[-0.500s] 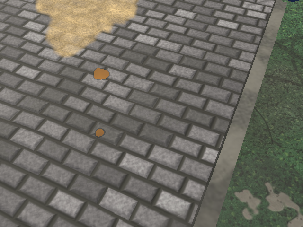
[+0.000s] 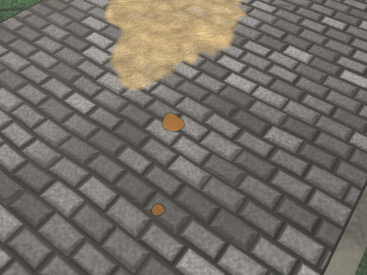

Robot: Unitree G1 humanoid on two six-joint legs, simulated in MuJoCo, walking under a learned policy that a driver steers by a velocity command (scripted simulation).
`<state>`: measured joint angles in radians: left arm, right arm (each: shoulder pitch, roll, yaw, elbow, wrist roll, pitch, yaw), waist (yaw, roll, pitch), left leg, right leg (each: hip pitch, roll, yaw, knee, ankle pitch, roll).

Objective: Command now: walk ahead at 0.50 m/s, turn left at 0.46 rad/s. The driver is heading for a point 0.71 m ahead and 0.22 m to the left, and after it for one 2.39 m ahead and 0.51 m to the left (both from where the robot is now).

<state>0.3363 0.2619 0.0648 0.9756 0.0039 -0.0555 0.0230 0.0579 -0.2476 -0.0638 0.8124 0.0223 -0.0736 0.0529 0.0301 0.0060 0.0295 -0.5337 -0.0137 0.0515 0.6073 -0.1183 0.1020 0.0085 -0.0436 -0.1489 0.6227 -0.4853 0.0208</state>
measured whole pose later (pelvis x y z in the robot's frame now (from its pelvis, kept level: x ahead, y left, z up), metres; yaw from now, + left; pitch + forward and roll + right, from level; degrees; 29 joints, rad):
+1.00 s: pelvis +0.52 +0.13 +0.00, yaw +35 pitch +2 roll -2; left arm 0.33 0.31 0.09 0.87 -0.02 -0.05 0.01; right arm 0.06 -0.28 -0.07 0.59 0.02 -0.02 0.05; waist 0.07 0.02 0.04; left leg -0.52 0.02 0.04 0.60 -0.11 0.11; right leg 0.04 -0.09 -0.25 0.49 -0.47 0.06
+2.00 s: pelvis +1.02 +0.43 +0.01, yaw +11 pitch +3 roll -1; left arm 0.36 0.31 0.08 0.71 -0.02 -0.03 0.01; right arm 0.07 -0.28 -0.04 0.66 0.00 -0.12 0.02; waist 0.07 0.02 0.00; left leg -0.48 0.00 -0.07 0.48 -0.05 -0.02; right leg -0.12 0.11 0.22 0.53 -0.44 -0.04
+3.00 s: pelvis +1.54 +0.42 +0.01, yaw -11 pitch +1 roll -2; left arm 0.31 0.28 0.06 0.79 0.00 -0.04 0.01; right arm 0.09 -0.26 -0.03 0.77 -0.02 -0.09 0.04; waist 0.05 0.04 0.02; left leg -0.49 0.03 -0.01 0.48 0.04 0.02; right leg -0.05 0.07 0.01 0.43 -0.40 -0.03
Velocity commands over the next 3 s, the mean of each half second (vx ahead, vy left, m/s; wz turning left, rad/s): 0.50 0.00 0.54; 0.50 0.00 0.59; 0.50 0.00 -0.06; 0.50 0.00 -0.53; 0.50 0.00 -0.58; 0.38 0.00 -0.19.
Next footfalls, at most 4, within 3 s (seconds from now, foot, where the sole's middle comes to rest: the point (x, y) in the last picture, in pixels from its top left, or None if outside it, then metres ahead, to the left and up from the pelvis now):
0.48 right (215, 271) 0.47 -0.07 -0.75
1.00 left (114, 232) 0.59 0.29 -0.75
1.54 right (126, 148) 0.98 0.30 -0.75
2.00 left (69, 116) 1.15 0.59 -0.75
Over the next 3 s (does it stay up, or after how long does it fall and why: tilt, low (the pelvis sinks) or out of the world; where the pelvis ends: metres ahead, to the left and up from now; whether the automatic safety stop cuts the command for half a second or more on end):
stays up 1.54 0.42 0.01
